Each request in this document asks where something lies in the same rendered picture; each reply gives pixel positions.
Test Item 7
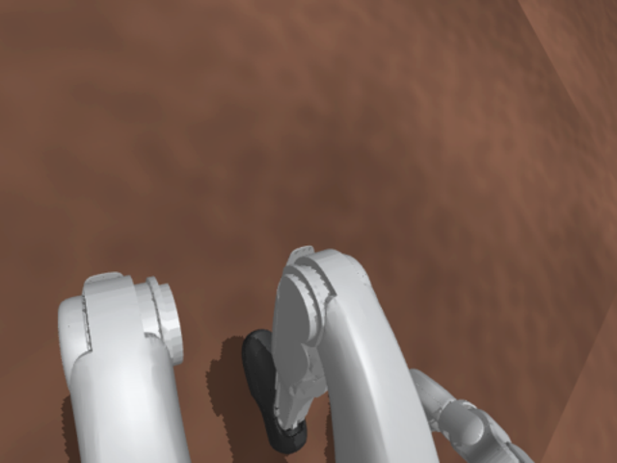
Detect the right robot foot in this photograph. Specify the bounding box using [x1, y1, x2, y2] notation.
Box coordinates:
[242, 329, 308, 454]

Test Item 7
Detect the right robot hand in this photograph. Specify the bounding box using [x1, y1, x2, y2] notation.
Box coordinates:
[410, 368, 457, 433]

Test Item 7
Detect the right robot arm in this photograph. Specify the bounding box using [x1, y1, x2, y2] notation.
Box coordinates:
[438, 399, 534, 463]

